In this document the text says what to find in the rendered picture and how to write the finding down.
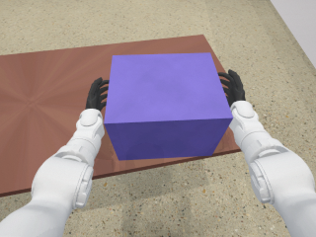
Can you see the right robot forearm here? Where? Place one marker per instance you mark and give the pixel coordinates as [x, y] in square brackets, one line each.
[251, 137]

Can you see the robot right upper arm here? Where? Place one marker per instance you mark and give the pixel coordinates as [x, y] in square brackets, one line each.
[283, 181]

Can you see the table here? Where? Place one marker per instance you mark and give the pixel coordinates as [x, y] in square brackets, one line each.
[43, 93]

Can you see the robot left upper arm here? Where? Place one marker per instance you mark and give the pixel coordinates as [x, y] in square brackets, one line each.
[62, 185]

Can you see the carton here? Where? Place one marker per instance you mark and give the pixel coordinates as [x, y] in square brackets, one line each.
[168, 105]

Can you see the robot right hand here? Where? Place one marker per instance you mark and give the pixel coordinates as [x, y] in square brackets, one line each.
[235, 91]

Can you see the left robot forearm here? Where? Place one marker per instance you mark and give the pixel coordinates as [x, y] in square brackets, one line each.
[84, 144]

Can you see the robot left hand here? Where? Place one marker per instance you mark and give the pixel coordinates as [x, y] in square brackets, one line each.
[95, 98]

